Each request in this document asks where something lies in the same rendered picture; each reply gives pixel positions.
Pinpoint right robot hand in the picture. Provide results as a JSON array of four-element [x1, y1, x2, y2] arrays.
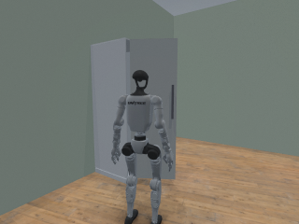
[[163, 151, 174, 172]]

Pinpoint right robot upper arm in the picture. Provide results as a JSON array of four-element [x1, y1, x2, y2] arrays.
[[150, 95, 164, 129]]

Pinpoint handle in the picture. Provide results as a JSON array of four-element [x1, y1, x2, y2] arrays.
[[171, 85, 175, 119]]

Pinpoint right robot shin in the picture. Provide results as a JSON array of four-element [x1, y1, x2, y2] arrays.
[[150, 180, 162, 224]]

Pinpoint fridge door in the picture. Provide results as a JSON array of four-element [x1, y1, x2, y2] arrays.
[[130, 38, 178, 180]]

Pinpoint robot right foot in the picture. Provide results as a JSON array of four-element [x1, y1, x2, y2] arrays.
[[150, 215, 163, 224]]

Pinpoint left robot forearm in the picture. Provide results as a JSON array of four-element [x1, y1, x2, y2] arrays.
[[112, 123, 121, 147]]

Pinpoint left robot upper arm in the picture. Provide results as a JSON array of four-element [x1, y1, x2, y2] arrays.
[[114, 95, 128, 126]]

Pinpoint right robot forearm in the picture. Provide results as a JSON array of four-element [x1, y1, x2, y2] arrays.
[[158, 120, 171, 153]]

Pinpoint left robot hand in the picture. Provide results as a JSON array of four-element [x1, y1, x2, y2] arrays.
[[111, 147, 122, 164]]

